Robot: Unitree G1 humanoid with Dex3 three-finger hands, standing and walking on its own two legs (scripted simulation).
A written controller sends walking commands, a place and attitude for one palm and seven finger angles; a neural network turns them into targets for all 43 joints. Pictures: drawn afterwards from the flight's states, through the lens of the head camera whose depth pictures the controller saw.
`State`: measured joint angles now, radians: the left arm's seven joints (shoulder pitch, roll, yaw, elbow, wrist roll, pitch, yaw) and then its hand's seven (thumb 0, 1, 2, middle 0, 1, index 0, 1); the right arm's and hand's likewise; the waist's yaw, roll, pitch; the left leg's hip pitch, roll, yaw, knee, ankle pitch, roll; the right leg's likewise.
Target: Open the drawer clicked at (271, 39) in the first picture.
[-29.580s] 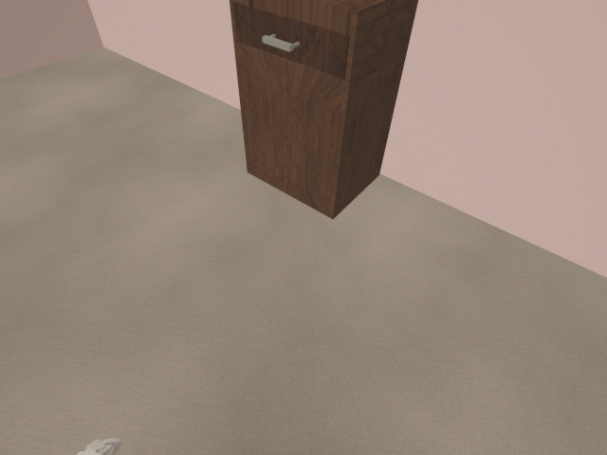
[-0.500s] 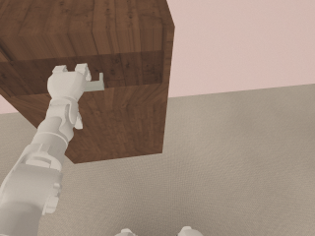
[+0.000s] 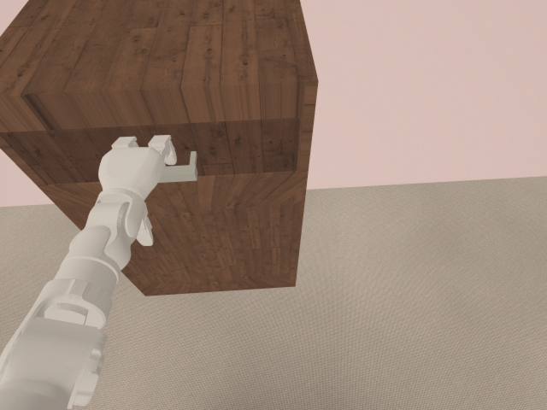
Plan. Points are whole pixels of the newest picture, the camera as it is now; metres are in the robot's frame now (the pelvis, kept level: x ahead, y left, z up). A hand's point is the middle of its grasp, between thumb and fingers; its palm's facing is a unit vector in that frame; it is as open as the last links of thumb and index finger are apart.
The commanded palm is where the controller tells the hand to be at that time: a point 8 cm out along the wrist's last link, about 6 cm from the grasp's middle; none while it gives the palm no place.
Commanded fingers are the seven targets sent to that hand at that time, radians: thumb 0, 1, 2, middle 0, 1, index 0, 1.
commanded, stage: re-aim the fingers above the handle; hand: left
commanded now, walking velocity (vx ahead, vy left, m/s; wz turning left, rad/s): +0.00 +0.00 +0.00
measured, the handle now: (162, 166) +0.53 +0.21 +0.00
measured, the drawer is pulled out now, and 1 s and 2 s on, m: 0.00 0.00 0.00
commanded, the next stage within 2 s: lower the fingers behind the handle in 1.98 s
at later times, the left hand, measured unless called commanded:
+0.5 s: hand (154, 182) +0.45 +0.20 +0.05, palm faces +0.00 -0.04 -1.00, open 13.8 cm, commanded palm +0.43 +0.22 +0.11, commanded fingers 0.00 -0.50 0.30 -0.30 -1.20 -0.30 -1.20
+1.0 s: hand (152, 172) +0.47 +0.20 +0.06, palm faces +0.09 +0.00 -1.00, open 13.8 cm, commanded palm +0.43 +0.21 +0.11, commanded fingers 0.00 -0.50 0.30 -0.30 -1.20 -0.30 -1.20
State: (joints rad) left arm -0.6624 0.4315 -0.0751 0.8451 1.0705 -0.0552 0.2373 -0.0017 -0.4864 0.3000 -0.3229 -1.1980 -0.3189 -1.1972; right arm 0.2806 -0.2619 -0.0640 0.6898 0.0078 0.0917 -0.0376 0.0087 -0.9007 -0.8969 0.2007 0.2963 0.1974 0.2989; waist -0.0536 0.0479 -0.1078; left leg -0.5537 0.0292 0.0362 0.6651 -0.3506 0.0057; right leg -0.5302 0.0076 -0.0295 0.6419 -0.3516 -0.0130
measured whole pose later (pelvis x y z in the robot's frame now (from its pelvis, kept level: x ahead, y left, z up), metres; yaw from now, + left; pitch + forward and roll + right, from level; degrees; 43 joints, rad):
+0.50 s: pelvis -0.01 +0.00 +0.00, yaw -1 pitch +14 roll +0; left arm -0.68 0.45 0.00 0.90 1.09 -0.08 0.28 0.00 -0.49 0.30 -0.32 -1.20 -0.32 -1.20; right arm 0.31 -0.26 -0.06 0.72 0.01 0.10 -0.04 0.01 -0.90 -0.90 0.20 0.30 0.20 0.30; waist -0.09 0.05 -0.11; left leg -0.56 0.04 0.06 0.66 -0.34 0.00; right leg -0.55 0.02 -0.01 0.65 -0.34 -0.02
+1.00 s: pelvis -0.02 +0.01 -0.01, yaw -2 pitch +15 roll -1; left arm -0.82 0.42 -0.04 0.99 1.12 0.01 0.38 0.00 -0.49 0.30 -0.32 -1.20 -0.32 -1.20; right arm 0.28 -0.25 -0.04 0.71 0.00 0.06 -0.02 0.01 -0.90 -0.90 0.20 0.30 0.20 0.30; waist -0.10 0.04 -0.10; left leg -0.63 0.02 0.07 0.70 -0.33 0.02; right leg -0.62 0.00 0.00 0.68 -0.33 0.00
